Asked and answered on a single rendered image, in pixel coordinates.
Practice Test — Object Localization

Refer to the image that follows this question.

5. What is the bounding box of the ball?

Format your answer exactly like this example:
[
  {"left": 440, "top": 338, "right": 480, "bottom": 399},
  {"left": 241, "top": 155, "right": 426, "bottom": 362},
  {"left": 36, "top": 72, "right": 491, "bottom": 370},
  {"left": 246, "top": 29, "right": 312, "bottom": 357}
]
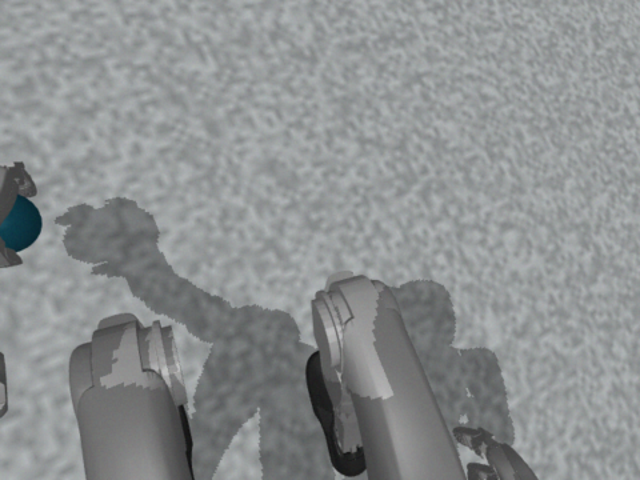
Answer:
[{"left": 0, "top": 194, "right": 42, "bottom": 252}]

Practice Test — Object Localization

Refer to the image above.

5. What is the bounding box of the left robot foot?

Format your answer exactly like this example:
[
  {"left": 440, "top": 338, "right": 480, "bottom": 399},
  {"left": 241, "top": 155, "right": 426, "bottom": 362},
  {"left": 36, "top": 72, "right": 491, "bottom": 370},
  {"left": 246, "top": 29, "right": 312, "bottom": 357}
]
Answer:
[{"left": 178, "top": 405, "right": 194, "bottom": 480}]

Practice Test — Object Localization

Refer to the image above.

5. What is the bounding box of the left robot hand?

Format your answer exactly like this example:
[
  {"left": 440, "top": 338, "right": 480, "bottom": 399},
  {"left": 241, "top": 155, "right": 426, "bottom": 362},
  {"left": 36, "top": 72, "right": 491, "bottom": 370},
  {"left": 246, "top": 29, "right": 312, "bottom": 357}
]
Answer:
[{"left": 0, "top": 162, "right": 37, "bottom": 268}]

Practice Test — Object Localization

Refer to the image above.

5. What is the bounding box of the right robot hand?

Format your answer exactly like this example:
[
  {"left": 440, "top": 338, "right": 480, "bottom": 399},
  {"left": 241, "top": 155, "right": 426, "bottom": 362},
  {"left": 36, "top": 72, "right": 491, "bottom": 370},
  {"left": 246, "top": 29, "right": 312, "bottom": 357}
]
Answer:
[{"left": 453, "top": 427, "right": 538, "bottom": 480}]

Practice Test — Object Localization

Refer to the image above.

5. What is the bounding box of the right robot foot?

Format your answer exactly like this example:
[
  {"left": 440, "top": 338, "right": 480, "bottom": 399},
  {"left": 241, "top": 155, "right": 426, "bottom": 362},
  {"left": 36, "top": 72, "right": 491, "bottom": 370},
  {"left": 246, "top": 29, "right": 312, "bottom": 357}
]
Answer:
[{"left": 306, "top": 350, "right": 366, "bottom": 477}]

